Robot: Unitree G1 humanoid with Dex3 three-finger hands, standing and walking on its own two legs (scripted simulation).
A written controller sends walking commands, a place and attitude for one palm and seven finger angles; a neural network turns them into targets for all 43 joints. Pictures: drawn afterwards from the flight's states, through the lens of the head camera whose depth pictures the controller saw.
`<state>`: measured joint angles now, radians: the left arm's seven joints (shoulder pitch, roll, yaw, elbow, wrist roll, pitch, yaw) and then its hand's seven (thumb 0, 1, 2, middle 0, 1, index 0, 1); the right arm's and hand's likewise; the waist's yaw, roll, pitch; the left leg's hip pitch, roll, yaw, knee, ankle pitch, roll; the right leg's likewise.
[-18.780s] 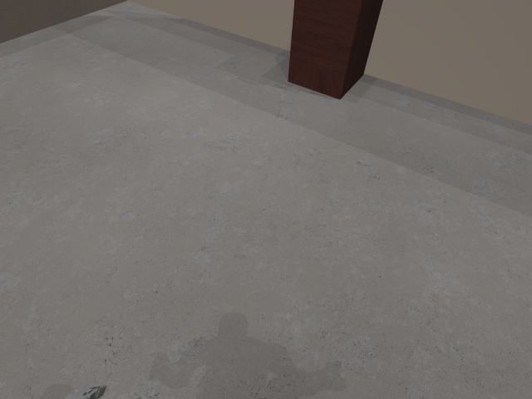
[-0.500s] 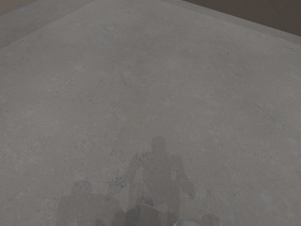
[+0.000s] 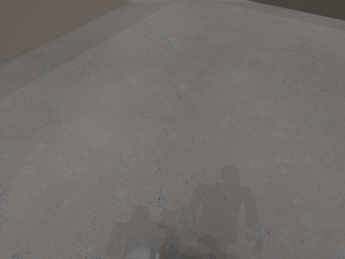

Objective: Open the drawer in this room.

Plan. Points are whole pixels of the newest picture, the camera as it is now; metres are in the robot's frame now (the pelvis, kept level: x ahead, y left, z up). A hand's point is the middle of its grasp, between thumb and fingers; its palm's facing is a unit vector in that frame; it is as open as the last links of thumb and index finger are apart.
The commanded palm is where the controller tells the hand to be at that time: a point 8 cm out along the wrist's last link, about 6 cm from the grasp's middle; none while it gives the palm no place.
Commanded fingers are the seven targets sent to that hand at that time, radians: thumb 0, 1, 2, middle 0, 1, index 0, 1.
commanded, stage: turn or walk to find it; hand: left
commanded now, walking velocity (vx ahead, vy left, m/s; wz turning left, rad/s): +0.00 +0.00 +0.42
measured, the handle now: out of the picture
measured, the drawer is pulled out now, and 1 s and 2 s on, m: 0.00 0.00 0.00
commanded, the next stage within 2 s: none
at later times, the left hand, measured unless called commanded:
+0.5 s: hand out of the picture -0.06 +0.27 -0.18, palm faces +0.28 -0.93 -0.23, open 7.4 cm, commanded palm none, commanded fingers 0.00 0.90 0.90 -0.20 -0.30 -0.20 -0.30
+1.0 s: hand out of the picture -0.01 +0.20 -0.15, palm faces +0.39 -0.88 -0.28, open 7.4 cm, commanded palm none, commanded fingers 0.00 0.90 0.90 -0.20 -0.30 -0.20 -0.30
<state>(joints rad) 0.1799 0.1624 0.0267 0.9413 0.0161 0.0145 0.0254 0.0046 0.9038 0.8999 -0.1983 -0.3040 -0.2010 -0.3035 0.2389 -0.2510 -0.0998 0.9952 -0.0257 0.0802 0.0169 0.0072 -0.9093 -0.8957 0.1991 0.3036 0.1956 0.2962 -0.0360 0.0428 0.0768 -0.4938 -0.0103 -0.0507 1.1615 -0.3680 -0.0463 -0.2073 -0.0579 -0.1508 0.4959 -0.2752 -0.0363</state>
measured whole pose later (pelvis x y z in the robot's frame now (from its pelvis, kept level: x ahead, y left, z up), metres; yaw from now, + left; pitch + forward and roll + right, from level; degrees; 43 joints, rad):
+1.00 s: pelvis -0.03 -0.01 +0.00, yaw +25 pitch -1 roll +2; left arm 0.16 0.16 0.02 0.93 0.01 0.01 0.02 0.00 0.90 0.90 -0.20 -0.30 -0.20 -0.30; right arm 0.25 -0.25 -0.10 1.01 -0.02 0.08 0.01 0.01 -0.91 -0.90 0.20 0.30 0.20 0.30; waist -0.04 0.05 0.08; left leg -0.48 -0.02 -0.06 1.17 -0.39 -0.05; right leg -0.21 -0.06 -0.14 0.50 -0.29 -0.04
